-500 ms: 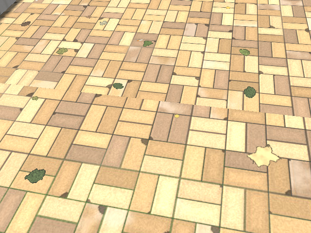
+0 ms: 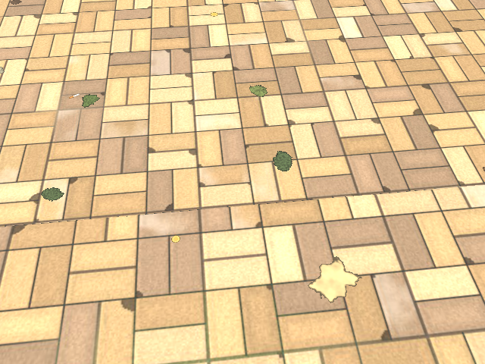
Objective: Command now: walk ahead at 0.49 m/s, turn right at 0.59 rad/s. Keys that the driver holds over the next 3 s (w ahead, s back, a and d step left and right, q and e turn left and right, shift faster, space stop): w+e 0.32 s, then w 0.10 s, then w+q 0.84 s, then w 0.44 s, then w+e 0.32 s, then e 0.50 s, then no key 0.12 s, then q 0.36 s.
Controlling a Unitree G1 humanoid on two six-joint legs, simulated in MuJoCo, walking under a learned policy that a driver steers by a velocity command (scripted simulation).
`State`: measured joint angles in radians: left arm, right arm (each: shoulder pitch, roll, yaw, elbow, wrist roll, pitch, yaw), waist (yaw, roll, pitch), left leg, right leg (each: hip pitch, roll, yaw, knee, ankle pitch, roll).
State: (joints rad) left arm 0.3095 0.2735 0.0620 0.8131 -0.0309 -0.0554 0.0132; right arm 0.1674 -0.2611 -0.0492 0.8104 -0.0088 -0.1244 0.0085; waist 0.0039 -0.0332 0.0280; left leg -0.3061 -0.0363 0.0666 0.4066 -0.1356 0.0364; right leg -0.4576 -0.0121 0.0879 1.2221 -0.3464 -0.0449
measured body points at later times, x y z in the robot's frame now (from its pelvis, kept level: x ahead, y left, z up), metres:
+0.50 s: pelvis +0.26 -0.09 -0.01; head +0.30 -0.12 +0.44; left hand +0.48 +0.12 -0.10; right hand +0.27 -0.38 -0.14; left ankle +0.18 +0.09 -0.63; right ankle +0.30 -0.18 -0.74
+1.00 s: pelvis +0.55 -0.11 -0.03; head +0.59 -0.11 +0.42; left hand +0.59 +0.17 -0.15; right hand +0.73 -0.36 -0.12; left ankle +0.66 -0.04 -0.74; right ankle +0.33 -0.19 -0.69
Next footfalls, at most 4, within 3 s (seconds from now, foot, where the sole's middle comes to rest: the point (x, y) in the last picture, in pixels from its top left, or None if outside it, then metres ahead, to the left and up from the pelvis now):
0.38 right None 0.34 -0.19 -0.77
0.96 left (267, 285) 0.70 -0.04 -0.77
1.38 right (326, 220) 0.93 -0.24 -0.77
1.98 left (198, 195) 1.14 0.20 -0.91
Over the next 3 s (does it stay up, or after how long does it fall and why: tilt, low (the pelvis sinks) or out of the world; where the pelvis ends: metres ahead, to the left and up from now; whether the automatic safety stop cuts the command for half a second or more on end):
stays up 1.31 0.12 -0.15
